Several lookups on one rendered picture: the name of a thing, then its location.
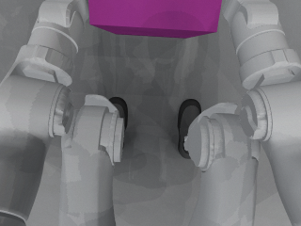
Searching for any right robot upper arm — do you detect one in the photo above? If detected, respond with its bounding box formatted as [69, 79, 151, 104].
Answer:
[239, 80, 301, 226]

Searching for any carton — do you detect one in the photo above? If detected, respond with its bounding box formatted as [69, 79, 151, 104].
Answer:
[88, 0, 222, 39]

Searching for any right robot forearm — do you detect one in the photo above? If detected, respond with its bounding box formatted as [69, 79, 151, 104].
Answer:
[222, 0, 301, 90]

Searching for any right robot thigh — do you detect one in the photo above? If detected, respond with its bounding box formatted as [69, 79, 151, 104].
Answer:
[188, 113, 259, 226]

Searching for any left robot upper arm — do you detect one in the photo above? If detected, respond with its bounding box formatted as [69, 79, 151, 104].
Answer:
[0, 74, 74, 226]

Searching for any left robot forearm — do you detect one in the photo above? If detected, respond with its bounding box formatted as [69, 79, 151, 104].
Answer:
[0, 0, 89, 88]

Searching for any robot thigh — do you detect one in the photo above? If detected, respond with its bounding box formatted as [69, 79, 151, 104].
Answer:
[58, 105, 125, 226]
[188, 113, 259, 226]

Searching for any left robot thigh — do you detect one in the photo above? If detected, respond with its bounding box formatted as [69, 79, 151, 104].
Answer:
[58, 105, 125, 226]

